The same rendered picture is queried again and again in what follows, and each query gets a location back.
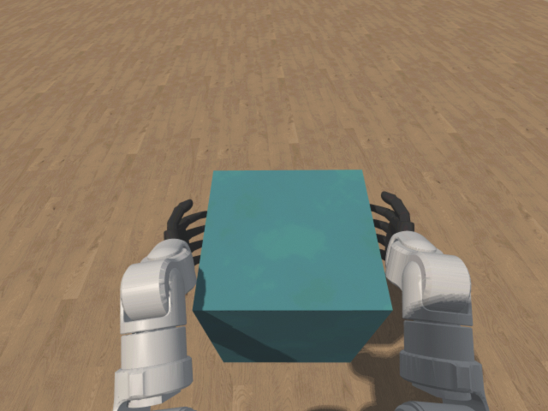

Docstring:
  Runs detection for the robot right hand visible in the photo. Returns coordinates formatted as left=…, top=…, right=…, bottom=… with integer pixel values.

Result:
left=370, top=191, right=414, bottom=261

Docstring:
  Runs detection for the robot left hand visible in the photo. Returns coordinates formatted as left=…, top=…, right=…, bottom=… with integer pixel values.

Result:
left=164, top=200, right=207, bottom=265

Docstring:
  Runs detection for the carton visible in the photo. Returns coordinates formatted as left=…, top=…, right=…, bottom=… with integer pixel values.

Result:
left=193, top=170, right=393, bottom=362

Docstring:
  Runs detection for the robot right forearm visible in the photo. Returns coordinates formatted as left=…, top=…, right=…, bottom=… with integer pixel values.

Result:
left=385, top=231, right=490, bottom=411

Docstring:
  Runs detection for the robot left forearm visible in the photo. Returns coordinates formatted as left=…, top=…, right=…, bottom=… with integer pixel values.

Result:
left=113, top=239, right=197, bottom=411

